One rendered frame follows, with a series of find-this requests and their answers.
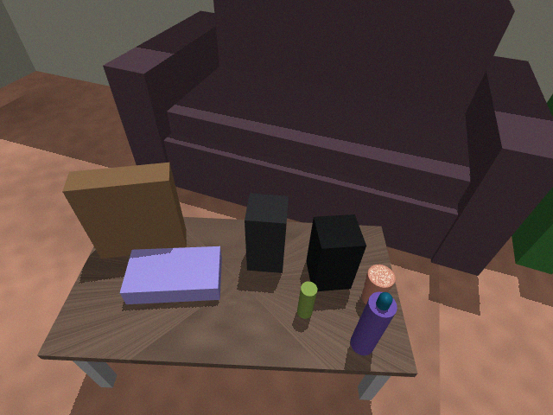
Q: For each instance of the coffee table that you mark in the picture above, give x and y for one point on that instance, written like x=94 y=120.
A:
x=254 y=325

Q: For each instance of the sofa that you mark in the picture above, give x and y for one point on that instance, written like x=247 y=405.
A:
x=396 y=111

